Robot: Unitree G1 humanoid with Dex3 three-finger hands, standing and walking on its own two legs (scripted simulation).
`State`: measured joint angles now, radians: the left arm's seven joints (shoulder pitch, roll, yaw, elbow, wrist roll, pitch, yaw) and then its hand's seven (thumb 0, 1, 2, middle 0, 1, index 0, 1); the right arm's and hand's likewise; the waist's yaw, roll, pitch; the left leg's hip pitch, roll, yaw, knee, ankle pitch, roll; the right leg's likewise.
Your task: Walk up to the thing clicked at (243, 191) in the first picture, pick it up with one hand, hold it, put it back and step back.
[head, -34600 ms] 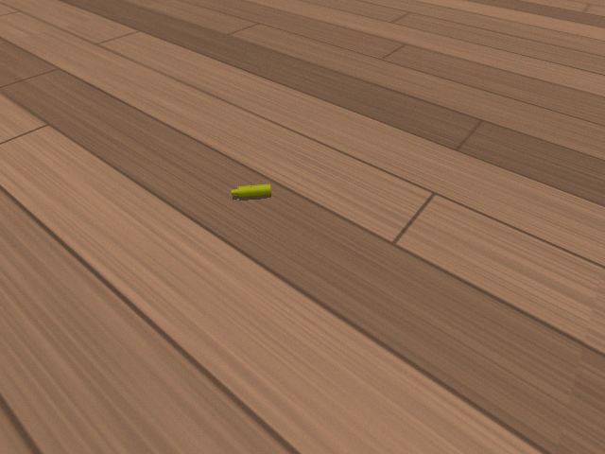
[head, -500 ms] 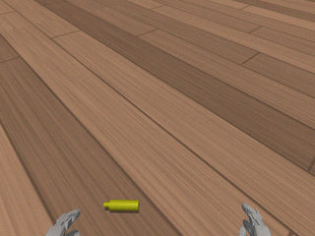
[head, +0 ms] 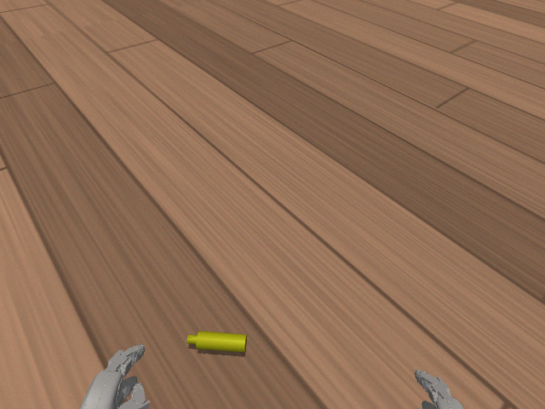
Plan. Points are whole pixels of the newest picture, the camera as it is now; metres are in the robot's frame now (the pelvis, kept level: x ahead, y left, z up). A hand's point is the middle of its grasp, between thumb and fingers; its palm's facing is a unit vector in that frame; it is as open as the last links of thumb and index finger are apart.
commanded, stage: stand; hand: left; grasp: from above
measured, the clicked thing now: (216, 341) +0.49 +0.19 -0.69
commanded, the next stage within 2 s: none
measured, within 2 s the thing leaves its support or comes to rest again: neither
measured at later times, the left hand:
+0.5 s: hand out of the picture +0.05 +0.24 -0.11, palm faces +0.05 -0.95 -0.32, open 7.4 cm
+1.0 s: hand out of the picture +0.06 +0.23 -0.10, palm faces +0.05 -0.94 -0.33, open 7.4 cm
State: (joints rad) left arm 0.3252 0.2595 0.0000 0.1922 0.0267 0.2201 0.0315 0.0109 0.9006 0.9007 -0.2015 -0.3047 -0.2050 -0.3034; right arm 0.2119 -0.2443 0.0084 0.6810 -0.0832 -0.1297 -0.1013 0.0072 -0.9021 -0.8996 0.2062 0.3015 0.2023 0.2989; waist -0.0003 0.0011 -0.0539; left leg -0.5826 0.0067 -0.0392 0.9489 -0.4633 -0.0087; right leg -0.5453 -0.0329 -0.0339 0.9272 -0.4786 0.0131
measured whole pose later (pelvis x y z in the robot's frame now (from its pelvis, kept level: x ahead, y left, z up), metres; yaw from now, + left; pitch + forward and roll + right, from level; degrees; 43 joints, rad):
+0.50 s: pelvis +0.00 +0.01 +0.05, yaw +1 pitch -3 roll +0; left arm 0.23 0.28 0.04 1.00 0.03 0.02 0.03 0.01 0.90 0.90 -0.20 -0.30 -0.20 -0.30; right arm 0.18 -0.27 -0.04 1.02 -0.04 0.00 -0.02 0.01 -0.90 -0.90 0.21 0.30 0.20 0.30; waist 0.02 0.00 0.05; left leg -0.21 -0.02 -0.03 0.52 -0.27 0.01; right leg -0.18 -0.05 -0.04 0.51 -0.28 0.04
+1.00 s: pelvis +0.01 -0.01 +0.06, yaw +1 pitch -4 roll +0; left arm 0.14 0.29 0.04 1.14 0.02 0.00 0.02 0.01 0.90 0.90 -0.20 -0.30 -0.20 -0.30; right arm 0.14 -0.30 -0.03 1.13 -0.02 0.00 -0.02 0.00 -0.91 -0.90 0.21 0.30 0.20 0.30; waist 0.01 0.02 0.06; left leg -0.11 0.01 -0.05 0.37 -0.19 -0.02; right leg -0.08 -0.03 -0.06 0.36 -0.22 0.01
